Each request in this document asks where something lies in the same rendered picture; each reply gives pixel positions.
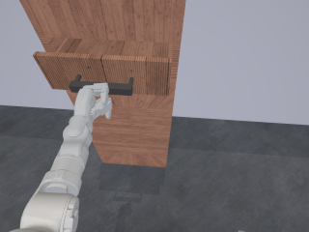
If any drawer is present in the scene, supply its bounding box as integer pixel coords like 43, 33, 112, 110
33, 38, 172, 97

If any left robot hand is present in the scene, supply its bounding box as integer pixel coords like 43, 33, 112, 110
73, 82, 112, 124

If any robot left forearm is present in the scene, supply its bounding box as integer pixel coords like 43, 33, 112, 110
19, 115, 94, 229

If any left robot upper arm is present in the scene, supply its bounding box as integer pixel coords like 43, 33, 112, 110
10, 192, 79, 232

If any handle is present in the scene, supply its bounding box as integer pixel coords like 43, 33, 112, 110
69, 74, 134, 96

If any cabinet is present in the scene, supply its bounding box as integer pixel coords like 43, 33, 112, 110
19, 0, 186, 168

